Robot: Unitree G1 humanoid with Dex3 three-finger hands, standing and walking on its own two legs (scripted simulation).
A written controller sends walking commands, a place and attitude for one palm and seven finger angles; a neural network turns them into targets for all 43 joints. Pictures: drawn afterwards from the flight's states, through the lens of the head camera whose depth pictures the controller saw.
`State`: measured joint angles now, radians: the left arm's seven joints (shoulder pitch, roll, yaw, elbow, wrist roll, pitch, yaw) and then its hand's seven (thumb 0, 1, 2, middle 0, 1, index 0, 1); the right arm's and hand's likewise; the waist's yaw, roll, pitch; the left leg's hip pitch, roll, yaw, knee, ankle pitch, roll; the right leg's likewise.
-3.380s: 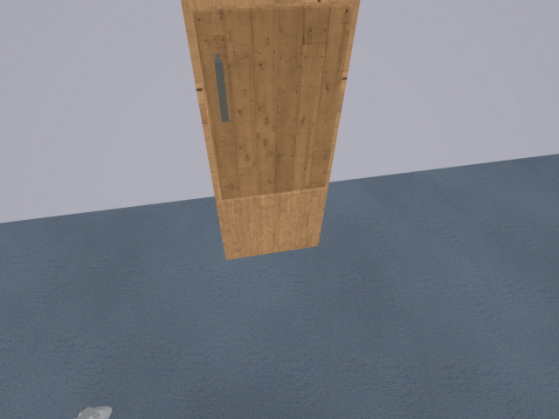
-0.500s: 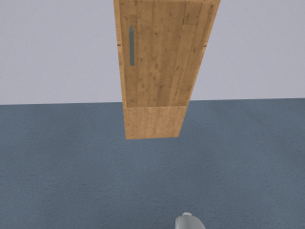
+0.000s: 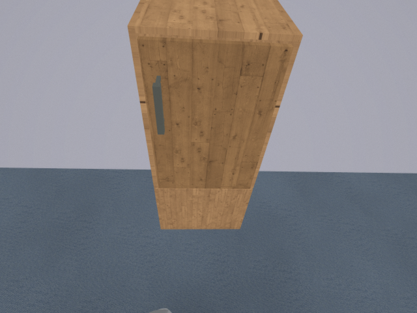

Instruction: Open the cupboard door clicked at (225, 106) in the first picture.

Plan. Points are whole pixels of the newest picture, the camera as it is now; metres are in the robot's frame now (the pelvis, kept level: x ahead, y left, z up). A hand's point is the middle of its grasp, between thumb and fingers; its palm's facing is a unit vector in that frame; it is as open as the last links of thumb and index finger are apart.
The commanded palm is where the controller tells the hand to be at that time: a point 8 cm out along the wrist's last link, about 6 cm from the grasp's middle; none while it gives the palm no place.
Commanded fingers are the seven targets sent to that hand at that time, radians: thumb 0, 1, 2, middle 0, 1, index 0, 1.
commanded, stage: come to a stop and stand still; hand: left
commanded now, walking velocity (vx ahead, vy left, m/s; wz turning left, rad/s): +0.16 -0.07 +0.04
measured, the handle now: (159, 106) +0.61 +0.18 +0.05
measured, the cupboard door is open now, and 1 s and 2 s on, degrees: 0 0 0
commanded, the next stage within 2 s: none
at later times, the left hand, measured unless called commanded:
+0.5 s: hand out of the picture +0.11 +0.14 -0.17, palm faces +0.03 -0.96 -0.28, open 7.4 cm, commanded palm none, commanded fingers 0.00 0.90 0.90 -0.20 -0.30 -0.20 -0.30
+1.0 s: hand out of the picture +0.02 +0.14 -0.15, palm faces +0.11 -0.96 -0.27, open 7.4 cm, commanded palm none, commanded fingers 0.00 0.90 0.90 -0.20 -0.30 -0.20 -0.30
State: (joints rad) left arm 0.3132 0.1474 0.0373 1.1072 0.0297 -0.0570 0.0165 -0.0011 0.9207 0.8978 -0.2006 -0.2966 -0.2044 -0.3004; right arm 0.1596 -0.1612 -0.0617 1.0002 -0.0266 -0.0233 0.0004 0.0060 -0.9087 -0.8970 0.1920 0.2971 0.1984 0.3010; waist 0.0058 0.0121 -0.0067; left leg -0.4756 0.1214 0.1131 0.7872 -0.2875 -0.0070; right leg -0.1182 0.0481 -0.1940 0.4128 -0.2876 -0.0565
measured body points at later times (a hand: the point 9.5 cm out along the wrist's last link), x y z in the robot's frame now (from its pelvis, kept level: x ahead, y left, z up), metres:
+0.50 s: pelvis +0.07 -0.06 -0.01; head +0.10 -0.08 +0.44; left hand +0.11 +0.19 -0.15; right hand +0.11 -0.29 -0.17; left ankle +0.09 +0.09 -0.73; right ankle +0.09 -0.17 -0.74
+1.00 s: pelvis +0.01 -0.05 +0.01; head +0.01 -0.07 +0.46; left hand +0.01 +0.20 -0.13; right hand +0.07 -0.31 -0.14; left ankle -0.03 +0.10 -0.69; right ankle +0.09 -0.17 -0.73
